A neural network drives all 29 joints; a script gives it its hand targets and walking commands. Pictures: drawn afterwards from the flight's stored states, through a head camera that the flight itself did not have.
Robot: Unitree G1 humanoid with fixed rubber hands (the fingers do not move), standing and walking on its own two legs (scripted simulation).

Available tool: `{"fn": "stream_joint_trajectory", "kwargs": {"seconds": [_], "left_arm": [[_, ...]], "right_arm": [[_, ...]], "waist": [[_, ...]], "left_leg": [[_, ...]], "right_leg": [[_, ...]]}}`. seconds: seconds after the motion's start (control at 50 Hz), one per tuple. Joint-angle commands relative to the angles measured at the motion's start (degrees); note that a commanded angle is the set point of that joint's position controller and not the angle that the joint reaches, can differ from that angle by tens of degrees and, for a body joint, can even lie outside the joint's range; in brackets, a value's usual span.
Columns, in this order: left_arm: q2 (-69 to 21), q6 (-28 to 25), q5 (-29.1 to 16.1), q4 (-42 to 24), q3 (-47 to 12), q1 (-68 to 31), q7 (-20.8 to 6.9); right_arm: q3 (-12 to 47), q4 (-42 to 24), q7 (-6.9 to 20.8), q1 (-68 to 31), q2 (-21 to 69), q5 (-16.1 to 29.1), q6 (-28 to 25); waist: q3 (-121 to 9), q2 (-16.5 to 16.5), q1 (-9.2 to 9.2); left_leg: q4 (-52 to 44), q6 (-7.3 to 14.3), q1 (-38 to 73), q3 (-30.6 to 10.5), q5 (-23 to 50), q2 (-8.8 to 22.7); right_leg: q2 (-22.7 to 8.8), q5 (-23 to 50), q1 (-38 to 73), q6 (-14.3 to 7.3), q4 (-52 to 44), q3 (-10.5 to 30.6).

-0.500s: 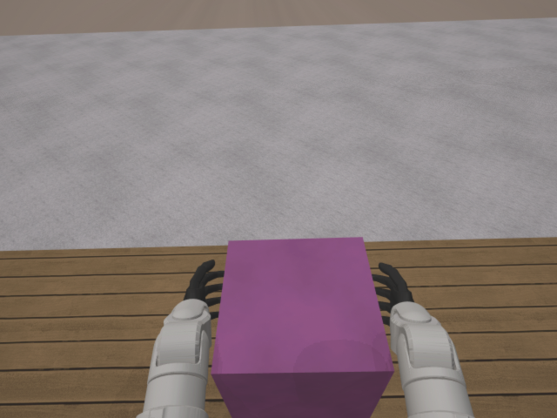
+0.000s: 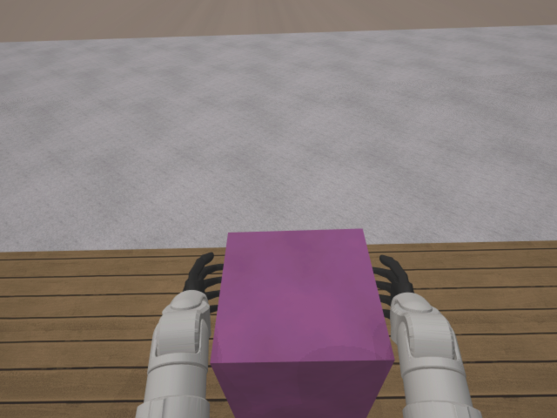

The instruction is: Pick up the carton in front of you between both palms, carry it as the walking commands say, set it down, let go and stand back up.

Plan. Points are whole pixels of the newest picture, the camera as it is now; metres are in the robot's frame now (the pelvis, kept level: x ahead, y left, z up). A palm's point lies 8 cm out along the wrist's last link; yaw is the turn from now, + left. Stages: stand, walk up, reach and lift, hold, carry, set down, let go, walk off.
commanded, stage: hold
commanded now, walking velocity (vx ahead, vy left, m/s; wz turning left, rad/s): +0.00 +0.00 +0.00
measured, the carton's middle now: (297, 329) +0.29 +0.00 -0.02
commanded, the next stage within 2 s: carry in 0.06 s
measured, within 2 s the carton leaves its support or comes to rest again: neither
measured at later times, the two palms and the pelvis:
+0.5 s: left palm (202, 237) +0.39 +0.15 +0.09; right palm (390, 240) +0.38 -0.15 +0.09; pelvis +0.12 +0.01 -0.01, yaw +1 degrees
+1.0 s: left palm (216, 151) +0.66 +0.17 +0.09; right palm (351, 152) +0.64 -0.13 +0.09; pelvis +0.42 +0.03 -0.01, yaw -1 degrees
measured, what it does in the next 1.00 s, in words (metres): walks ahead: left foot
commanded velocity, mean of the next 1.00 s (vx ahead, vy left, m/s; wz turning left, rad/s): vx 0.49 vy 0.00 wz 0.00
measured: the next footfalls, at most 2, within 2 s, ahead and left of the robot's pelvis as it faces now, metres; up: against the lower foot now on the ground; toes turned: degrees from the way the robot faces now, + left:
left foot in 0.66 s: +0.30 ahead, +0.12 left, +0.00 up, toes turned +11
right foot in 1.08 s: +0.67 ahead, -0.07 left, +0.00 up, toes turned -10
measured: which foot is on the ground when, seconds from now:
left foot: down 0.00-0.44, up 0.46-0.64, down 0.66-1.00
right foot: down 0.00-0.68, up 0.70-1.00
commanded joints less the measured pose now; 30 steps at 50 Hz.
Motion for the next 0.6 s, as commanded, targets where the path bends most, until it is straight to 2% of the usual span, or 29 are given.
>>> {"fn": "stream_joint_trajectory", "kwargs": {"seconds": [0.0, 0.02, 0.04, 0.06, 0.08, 0.1, 0.16, 0.2, 0.22, 0.24, 0.26, 0.28, 0.3, 0.32, 0.34, 0.36, 0.38, 0.4, 0.42, 0.44, 0.46, 0.48, 0.5, 0.52, 0.54, 0.58], "left_arm": [[-52.54, -1.06, -14.43, 0.55, -31.86, -28.44, -13.44], [-52.54, -1.06, -14.42, 0.62, -31.81, -28.46, -13.43], [-51.88, -0.77, -15.53, -1.58, -32.79, -29.02, -13.31], [-51.78, -0.46, -15.75, -1.62, -32.64, -29.32, -13.14], [-51.70, -0.21, -15.95, -2.77, -33.44, -29.35, -12.80], [-52.09, 0.09, -16.25, -4.19, -34.24, -30.11, -12.43], [-52.56, 2.25, -18.00, -8.71, -37.01, -28.76, -10.97], [-52.14, 4.70, -19.87, -13.03, -39.90, -28.65, -9.70], [-51.71, 6.15, -20.74, -15.02, -41.11, -28.65, -9.04], [-51.15, 7.63, -21.53, -17.14, -42.26, -28.22, -8.34], [-50.62, 9.11, -22.46, -19.34, -43.68, -27.49, -7.54], [-49.64, 10.58, -23.46, -21.13, -45.09, -26.54, -6.69], [-49.33, 11.93, -24.68, -23.50, -46.26, -26.78, -5.94], [-49.14, 13.22, -26.09, -25.91, -47.37, -26.03, -5.15], [-48.66, 14.46, -27.22, -28.47, -48.17, -23.61, -4.26], [-47.95, 15.76, -28.00, -30.75, -48.65, -20.91, -3.31], [-47.09, 17.09, -28.44, -32.40, -48.84, -18.19, -2.37], [-46.45, 18.43, -28.11, -33.56, -48.48, -15.03, -1.49], [-45.80, 19.46, -26.91, -33.84, -47.33, -11.78, -0.39], [-45.11, 20.44, -25.90, -34.67, -45.76, -9.68, 0.71], [-44.77, 21.47, -25.94, -37.06, -45.21, -8.74, 1.59], [-44.81, 22.40, -26.23, -39.48, -44.98, -8.30, 2.32], [-45.17, 23.08, -26.63, -42.01, -45.15, -8.18, 2.83], [-45.68, 23.60, -27.34, -44.97, -45.72, -8.06, 3.14], [-46.11, 24.05, -28.09, -47.55, -46.43, -7.71, 3.25], [-44.66, 24.86, -29.37, -49.93, -47.62, -7.18, 3.38]], "right_arm": [[31.81, -2.21, 13.21, -31.87, 52.06, 14.90, -2.36], [31.75, -2.09, 13.21, -31.88, 52.05, 14.86, -2.36], [32.70, -3.43, 13.13, -33.20, 51.67, 15.28, -2.09], [31.80, -3.34, 12.94, -32.39, 51.33, 15.27, -1.87], [32.91, -4.75, 12.73, -32.61, 51.47, 16.09, -1.65], [33.78, -6.01, 12.52, -33.17, 51.63, 16.75, -1.34], [37.21, -11.05, 11.43, -33.53, 51.79, 19.03, 0.78], [40.36, -15.00, 10.35, -33.34, 52.23, 21.15, 3.10], [41.36, -16.74, 9.69, -33.50, 51.89, 22.00, 4.39], [42.06, -18.29, 8.92, -32.82, 51.22, 22.55, 5.76], [42.62, -19.36, 8.03, -30.02, 50.42, 22.91, 7.16], [42.76, -20.50, 7.00, -26.90, 49.70, 22.71, 8.49], [42.35, -22.89, 5.83, -25.68, 48.53, 22.31, 9.77], [42.65, -25.72, 4.68, -24.32, 47.76, 22.54, 11.25], [43.45, -29.01, 3.62, -22.85, 47.03, 23.40, 12.71], [44.17, -31.56, 2.75, -20.90, 46.46, 24.27, 14.16], [44.76, -33.70, 1.96, -18.14, 45.93, 24.85, 15.59], [45.16, -35.30, 1.26, -15.89, 45.17, 25.49, 16.97], [45.75, -38.23, 0.85, -16.78, 44.18, 26.46, 18.55], [46.24, -40.59, 0.53, -18.15, 43.12, 27.98, 20.07], [47.03, -42.56, 0.20, -18.58, 42.98, 29.25, 21.05], [46.90, -43.42, -0.16, -17.40, 43.22, 30.01, 21.79], [46.74, -44.35, -0.47, -15.50, 44.13, 30.56, 22.29], [46.69, -45.62, -0.81, -13.15, 45.04, 31.07, 22.64], [46.57, -46.64, -1.24, -10.73, 45.87, 30.98, 22.90], [45.37, -47.96, -2.33, -7.91, 44.65, 29.71, 23.28]], "waist": [[-11.95, -0.32, 0.03], [-11.97, -0.31, 0.03], [-13.40, -1.71, -0.06], [-14.12, -1.89, 0.07], [-12.87, -2.10, 0.01], [-11.99, -2.72, -0.08], [-17.24, -6.01, 0.09], [-18.25, -7.15, -0.04], [-17.08, -5.07, -0.05], [-15.62, 0.26, -0.24], [-14.40, 9.18, -0.86], [-12.25, 13.85, -1.36], [-10.59, 14.24, -1.51], [-11.51, 11.50, -1.63], [-14.08, 9.17, -1.40], [-16.87, 7.84, -0.97], [-20.02, 6.28, -0.69], [-22.86, 3.68, 0.08], [-22.33, -9.09, 1.25], [-19.06, -16.72, 1.42], [-15.88, -13.28, 1.78], [-14.81, -9.15, 1.92], [-15.72, -6.31, 1.93], [-16.51, -5.90, 1.76], [-17.61, -7.39, 1.55], [-17.35, -9.25, 0.99]], "left_leg": [[-3.96, -0.26, -0.07, 4.08, 3.91, -2.88], [-3.97, -0.27, -0.04, 4.08, 3.97, -2.89], [0.29, 0.56, -6.45, 1.80, -6.11, 6.11], [-0.34, 1.01, -8.16, 0.50, -16.87, 5.26], [0.05, 1.11, -10.96, 1.20, -25.18, 4.61], [1.56, 0.92, -12.92, 2.24, -27.41, 4.32], [9.43, -0.20, -13.00, 8.38, -14.42, 2.31], [7.36, -0.10, -12.26, 10.05, -14.83, 1.71], [4.05, 0.57, -10.92, 8.24, -17.18, 3.11], [-0.61, 2.30, -8.43, 1.73, -22.28, 7.52], [-6.81, 5.10, -5.16, -8.43, -28.55, 13.88], [-10.27, 8.21, -0.49, -16.88, -26.67, 19.23], [-10.02, 10.65, 1.14, -18.23, -18.45, 20.82], [-8.44, 10.90, 1.10, -14.97, -10.29, 20.06], [-5.80, 9.90, 1.25, -9.56, -4.09, 18.06], [-1.90, 7.94, -0.49, -2.97, -0.39, 15.21], [2.21, 5.86, -5.64, 2.73, -0.58, 12.76], [8.24, 3.74, -15.65, 7.14, -3.40, 10.60], [21.02, 0.94, -27.21, 13.97, -6.95, 6.05], [26.95, 0.10, -41.02, 15.99, -16.24, 4.01], [28.58, 0.68, -46.24, 13.40, -22.86, 5.55], [29.19, 0.73, -48.09, 12.68, -24.01, 6.47], [26.21, 0.74, -47.09, 12.72, -22.10, 7.41], [21.65, 0.62, -42.84, 13.50, -17.58, 7.45], [17.92, 0.48, -37.15, 15.22, -12.37, 6.15], [10.82, 0.56, -25.79, 18.69, -5.82, 3.42]], "right_leg": [[2.92, 3.40, 2.78, 0.31, -3.41, -3.81], [2.93, 3.45, 2.81, 0.30, -3.41, -3.81], [-6.42, -7.02, -4.11, -0.45, 0.18, -1.21], [-6.35, -18.96, -5.81, -1.07, -1.49, 0.70], [-6.37, -28.66, -9.17, -1.50, -2.47, 1.51], [-6.84, -31.50, -10.85, -1.90, -3.06, 2.08], [-10.00, -25.18, -9.27, -3.67, -3.33, 3.74], [-10.84, -27.78, -10.49, -4.48, -2.94, 3.52], [-9.84, -28.23, -13.50, -4.03, -0.92, 1.32], [-7.60, -26.57, -18.60, -2.65, 5.14, -2.82], [-4.50, -21.68, -24.73, -0.75, 15.65, -8.81], [-2.76, -18.10, -32.18, 0.16, 20.06, -12.81], [-4.03, -18.62, -35.05, 0.03, 17.83, -12.74], [-4.16, -17.98, -32.39, -0.11, 14.74, -13.03], [-2.87, -14.06, -27.71, -0.05, 9.56, -14.79], [-1.26, -8.54, -19.75, 0.17, 3.83, -17.53], [-1.24, -4.57, -8.12, 0.25, 1.14, -18.28], [-4.46, -4.00, 6.09, -1.18, -0.53, -14.31], [-15.24, -10.33, 13.01, -5.63, -5.81, 2.74], [-24.76, -2.08, 18.09, -11.56, -5.91, 16.10], [-27.22, 6.40, 18.36, -14.72, -5.70, 17.68], [-26.65, 11.28, 18.87, -14.81, -5.68, 15.38], [-25.63, 9.88, 18.35, -13.33, -6.08, 11.66], [-23.55, 8.84, 15.86, -10.94, -6.40, 6.86], [-21.08, 9.30, 12.73, -9.03, -6.33, 1.66], [-17.53, 7.46, 5.23, -6.69, -4.95, -6.58]]}}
